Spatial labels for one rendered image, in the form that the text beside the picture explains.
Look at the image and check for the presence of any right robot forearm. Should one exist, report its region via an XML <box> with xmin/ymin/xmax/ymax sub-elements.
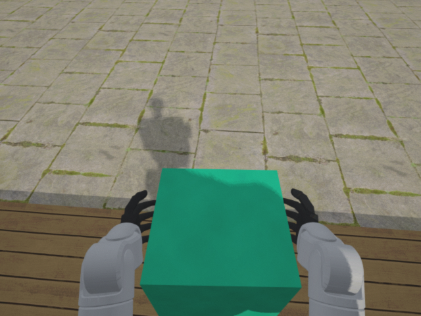
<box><xmin>297</xmin><ymin>223</ymin><xmax>365</xmax><ymax>316</ymax></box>

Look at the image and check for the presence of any left robot forearm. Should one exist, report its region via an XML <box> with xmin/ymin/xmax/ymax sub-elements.
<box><xmin>78</xmin><ymin>223</ymin><xmax>143</xmax><ymax>316</ymax></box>

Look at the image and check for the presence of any carton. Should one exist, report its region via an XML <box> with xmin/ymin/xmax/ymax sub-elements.
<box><xmin>140</xmin><ymin>168</ymin><xmax>302</xmax><ymax>316</ymax></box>

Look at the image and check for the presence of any left robot hand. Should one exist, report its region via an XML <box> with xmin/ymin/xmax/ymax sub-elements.
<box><xmin>120</xmin><ymin>190</ymin><xmax>156</xmax><ymax>244</ymax></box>

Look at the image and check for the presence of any right robot hand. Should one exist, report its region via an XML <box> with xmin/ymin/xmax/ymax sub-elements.
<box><xmin>283</xmin><ymin>188</ymin><xmax>318</xmax><ymax>244</ymax></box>

